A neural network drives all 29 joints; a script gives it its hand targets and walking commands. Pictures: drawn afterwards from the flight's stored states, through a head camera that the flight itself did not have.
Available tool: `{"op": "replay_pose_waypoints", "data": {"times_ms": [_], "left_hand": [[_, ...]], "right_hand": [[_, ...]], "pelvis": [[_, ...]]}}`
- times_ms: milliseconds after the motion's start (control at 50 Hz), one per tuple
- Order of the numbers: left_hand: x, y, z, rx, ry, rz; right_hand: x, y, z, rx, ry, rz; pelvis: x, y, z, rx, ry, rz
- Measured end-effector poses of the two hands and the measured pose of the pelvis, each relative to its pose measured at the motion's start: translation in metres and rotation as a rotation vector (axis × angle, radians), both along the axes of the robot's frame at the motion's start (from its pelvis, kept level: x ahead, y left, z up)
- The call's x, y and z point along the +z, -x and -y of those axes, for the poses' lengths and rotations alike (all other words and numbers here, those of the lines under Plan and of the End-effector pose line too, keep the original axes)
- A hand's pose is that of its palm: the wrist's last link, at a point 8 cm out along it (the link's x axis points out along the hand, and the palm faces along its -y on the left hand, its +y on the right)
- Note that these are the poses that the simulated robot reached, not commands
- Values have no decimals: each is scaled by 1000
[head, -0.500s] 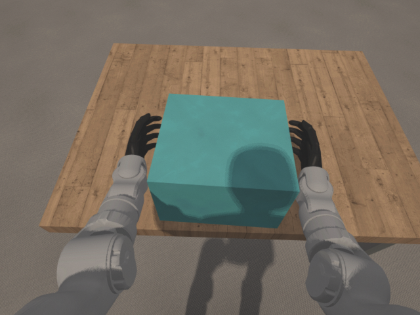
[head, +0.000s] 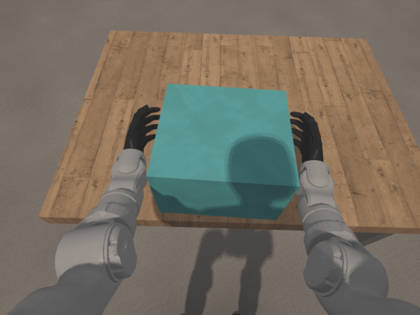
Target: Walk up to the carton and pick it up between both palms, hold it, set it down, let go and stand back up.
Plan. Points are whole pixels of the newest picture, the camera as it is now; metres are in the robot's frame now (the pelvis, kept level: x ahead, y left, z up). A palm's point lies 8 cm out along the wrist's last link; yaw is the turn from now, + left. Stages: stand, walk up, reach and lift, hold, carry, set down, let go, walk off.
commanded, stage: set down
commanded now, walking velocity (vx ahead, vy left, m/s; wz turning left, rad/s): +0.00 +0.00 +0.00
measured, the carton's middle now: (222, 152) +0.43 -0.01 +0.00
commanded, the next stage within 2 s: none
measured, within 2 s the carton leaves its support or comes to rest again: neither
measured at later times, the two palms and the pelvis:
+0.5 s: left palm (136, 146) +0.42 +0.17 +0.03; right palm (310, 155) +0.40 -0.18 +0.04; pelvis +0.00 +0.00 +0.00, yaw +0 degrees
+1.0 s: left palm (136, 150) +0.42 +0.17 +0.02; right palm (309, 157) +0.40 -0.18 +0.03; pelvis +0.00 +0.00 +0.00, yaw -1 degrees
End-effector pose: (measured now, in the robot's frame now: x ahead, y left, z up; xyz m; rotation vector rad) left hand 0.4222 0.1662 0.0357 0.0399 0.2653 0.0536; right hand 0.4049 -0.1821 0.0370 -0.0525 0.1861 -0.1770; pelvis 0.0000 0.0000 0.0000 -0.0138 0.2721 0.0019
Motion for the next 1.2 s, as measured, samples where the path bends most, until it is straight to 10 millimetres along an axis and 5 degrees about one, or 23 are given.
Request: {"op": "replay_pose_waypoints", "data": {"times_ms": [920,1200], "left_hand": [[-12,3,-1,-7,-28,-25],[-10,-18,-13,59,-19,-34]], "right_hand": [[-5,4,1,3,1,-23],[-8,-15,15,1,-12,-101]], "pelvis": [[0,4,0,-11,-5,-2],[-26,11,-2,-30,21,-161]]}}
